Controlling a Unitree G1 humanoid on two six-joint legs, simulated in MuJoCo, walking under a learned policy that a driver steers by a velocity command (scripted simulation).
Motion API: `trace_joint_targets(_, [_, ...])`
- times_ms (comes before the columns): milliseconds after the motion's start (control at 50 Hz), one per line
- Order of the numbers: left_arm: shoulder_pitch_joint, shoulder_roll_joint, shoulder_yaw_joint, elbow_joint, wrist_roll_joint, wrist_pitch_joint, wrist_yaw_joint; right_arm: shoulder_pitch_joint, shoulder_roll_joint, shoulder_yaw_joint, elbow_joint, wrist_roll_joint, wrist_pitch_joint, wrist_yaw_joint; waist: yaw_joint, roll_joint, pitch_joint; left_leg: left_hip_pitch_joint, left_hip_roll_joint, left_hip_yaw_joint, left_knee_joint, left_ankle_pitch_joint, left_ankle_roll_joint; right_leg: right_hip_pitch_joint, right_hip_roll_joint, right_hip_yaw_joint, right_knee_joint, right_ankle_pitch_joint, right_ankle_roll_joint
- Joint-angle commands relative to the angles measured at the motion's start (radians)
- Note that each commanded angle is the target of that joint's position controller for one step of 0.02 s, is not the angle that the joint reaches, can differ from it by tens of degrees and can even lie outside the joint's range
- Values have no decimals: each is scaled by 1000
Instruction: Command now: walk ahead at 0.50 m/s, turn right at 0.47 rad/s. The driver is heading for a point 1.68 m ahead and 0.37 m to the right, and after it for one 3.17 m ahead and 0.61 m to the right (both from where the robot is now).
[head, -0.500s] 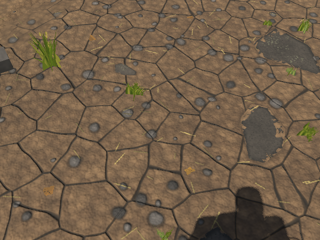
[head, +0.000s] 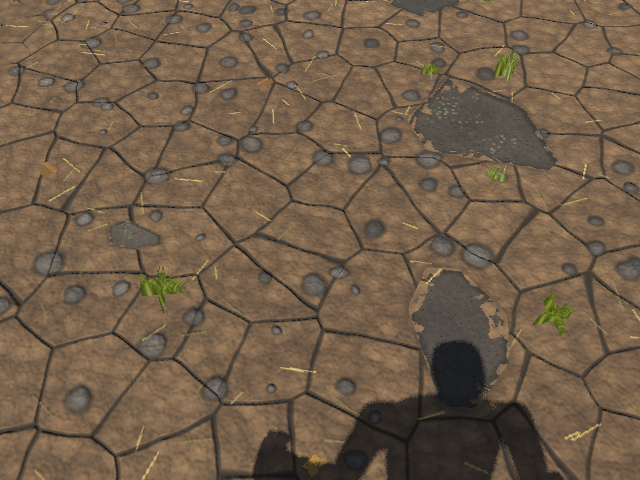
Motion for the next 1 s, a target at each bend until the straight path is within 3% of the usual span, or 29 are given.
trace_joint_targets(20, [103,119,33,-50,11,-7,16,-84,-139,-30,-125,-14,-53,-1,43,-16,-115,-415,92,-77,10,89,13,417,-277,453,-307,29,-198])
trace_joint_targets(40, [79,113,29,-66,20,-5,20,-71,-134,-33,-127,-22,-43,-2,16,-43,-98,-360,98,-77,-24,109,3,342,-256,429,-328,93,-201])
trace_joint_targets(100, [78,136,38,-75,13,-7,35,-57,-97,-26,-132,-29,-16,-6,-8,-54,-78,-320,93,-48,-153,163,-43,228,-224,345,-361,217,-213])
trace_joint_targets(200, [144,163,50,-55,-2,6,58,-239,-49,-5,-174,-23,-20,0,61,-75,-47,-225,27,-28,-521,494,-76,151,-143,259,-344,138,-136])
trace_joint_targets(260, [198,161,52,-37,-10,18,63,-305,-69,-11,-194,-6,-31,12,84,-85,-46,-192,0,-49,-618,518,-70,206,-168,328,-296,74,-122])
trace_joint_targets(300, [208,154,52,-36,-8,25,66,-303,-95,-22,-195,-3,-40,19,72,-97,-52,-177,-2,-72,-664,460,-50,276,-192,394,-235,53,-108])
trace_joint_targets(340, [189,151,54,-43,-3,31,67,-241,-117,-35,-180,-1,-49,20,30,-126,-62,-96,-2,-63,-695,387,-14,300,-200,437,-165,81,-87])
trace_joint_targets(360, [180,126,46,-50,0,31,65,-157,-137,-48,-159,-6,-54,15,-16,-122,-103,35,7,-52,-731,387,16,280,-162,418,-85,117,-61])
trace_joint_targets(380, [175,70,25,-66,9,26,59,-28,-180,-62,-146,-24,-58,7,-77,-59,-221,266,133,-159,-705,346,77,192,-108,354,137,66,-26])
trace_joint_targets(400, [298,5,4,-93,-8,17,59,90,-270,-86,-120,-40,-45,3,-55,209,-373,628,364,-557,-749,161,234,-135,40,200,475,-258,49])
trace_joint_targets(420, [310,72,8,-93,-18,12,60,108,-215,-77,-106,-13,-36,10,-59,293,-361,644,435,-785,-829,-69,268,-309,-16,185,650,-427,66])
trace_joint_targets(440, [228,149,30,-90,-18,16,60,59,-142,-57,-120,-9,-31,8,-82,171,-222,528,390,-657,-852,-113,224,-357,-63,192,714,-340,73])
trace_joint_targets(460, [160,154,34,-103,-9,22,61,13,-116,-48,-125,-16,-23,4,-77,99,-140,414,346,-512,-858,-3,190,-343,-96,154,717,-265,80])
trace_joint_targets(480, [120,142,36,-118,1,23,58,-23,-94,-40,-118,-20,-19,4,-61,78,-74,313,305,-408,-883,117,180,-327,-121,147,674,-213,85])
trace_joint_targets(520, [121,107,37,-127,-7,32,47,-53,-72,-31,-106,-26,-21,2,-26,117,-38,205,255,-267,-932,238,165,-258,-162,131,615,-161,87])
trace_joint_targets(560, [112,68,29,-140,-10,43,42,-53,-83,-37,-89,-17,-28,3,-17,114,-26,172,253,-184,-972,311,181,-256,-176,110,566,-138,95])
trace_joint_targets(620, [62,50,21,-166,-1,46,38,-47,-123,-51,-64,-18,-30,2,-19,75,-21,191,268,-88,-998,429,201,-290,-189,103,451,-37,112])
trace_joint_targets(700, [-43,15,2,-182,2,26,18,-17,-143,-51,-26,-8,-21,5,-54,49,-4,189,227,41,-1005,497,179,-202,-159,56,192,148,93])
trace_joint_targets(780, [-152,25,0,-223,-2,16,0,54,-180,-58,26,16,-2,9,-74,53,33,280,269,57,-988,534,168,-171,-131,14,44,118,58])
trace_joint_targets(820, [-132,50,12,-226,11,11,-3,49,-197,-61,42,20,13,5,-37,76,11,334,271,78,-881,831,142,-93,-88,-17,-18,55,26])
trace_joint_targets(840, [-45,76,28,-203,22,9,-2,37,-207,-61,46,24,19,0,20,90,-52,337,249,103,-765,1008,115,42,-51,-41,-63,87,4])
trace_joint_targets(860, [86,119,50,-161,28,8,5,38,-193,-54,47,22,21,-5,88,76,-134,276,206,142,-599,1057,76,256,-25,-52,-121,219,-23])
trace_joint_targets(880, [210,190,69,-136,38,16,23,45,-147,-33,22,-9,12,-8,128,1,-256,71,152,158,-354,754,23,554,-161,97,-49,561,-67])
trace_joint_targets(900, [208,263,64,-140,53,22,32,182,-33,15,6,-34,0,11,47,-261,-432,-283,-4,113,40,-179,-53,890,-490,538,-36,839,-285])
trace_joint_targets(920, [240,190,52,-142,41,26,29,159,-130,-8,55,-8,-4,15,111,-141,-560,-276,3,-77,161,-261,-53,857,-490,586,-68,845,-308])
trace_joint_targets(940, [175,158,38,-134,33,25,25,60,-159,-18,21,23,-1,17,101,-127,-408,-350,51,-69,165,-216,-46,756,-435,412,-82,876,-265])
trace_joint_targets(960, [114,126,29,-124,20,21,25,7,-135,-11,10,17,1,8,74,-81,-287,-377,82,-40,92,-150,-44,622,-375,326,-116,810,-217])
trace_joint_targets(980, [63,96,20,-122,18,18,26,-13,-129,-13,16,1,9,-3,45,-50,-213,-352,104,-33,31,-90,-50,498,-343,280,-159,747,-191])
trace_joint_targets(1000, [25,82,16,-119,26,18,26,9,-123,-15,24,-3,26,-7,3,-59,-186,-257,119,-38,-14,-45,-55,375,-317,236,-204,718,-178])
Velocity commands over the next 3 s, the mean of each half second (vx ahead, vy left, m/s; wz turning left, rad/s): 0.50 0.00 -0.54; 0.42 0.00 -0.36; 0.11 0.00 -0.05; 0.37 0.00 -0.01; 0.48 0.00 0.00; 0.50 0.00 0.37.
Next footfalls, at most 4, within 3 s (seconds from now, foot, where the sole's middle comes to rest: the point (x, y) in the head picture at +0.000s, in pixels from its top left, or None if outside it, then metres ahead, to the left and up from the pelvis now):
0.38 left None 0.41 0.11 -0.76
0.88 right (456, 416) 0.57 -0.24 -0.76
1.24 left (357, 357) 0.71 -0.04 -0.76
2.04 left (416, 250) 1.00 -0.21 -0.76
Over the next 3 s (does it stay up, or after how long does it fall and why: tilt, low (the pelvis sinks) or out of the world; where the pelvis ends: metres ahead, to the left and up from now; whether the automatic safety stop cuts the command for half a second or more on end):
stays up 1.22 -0.49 0.01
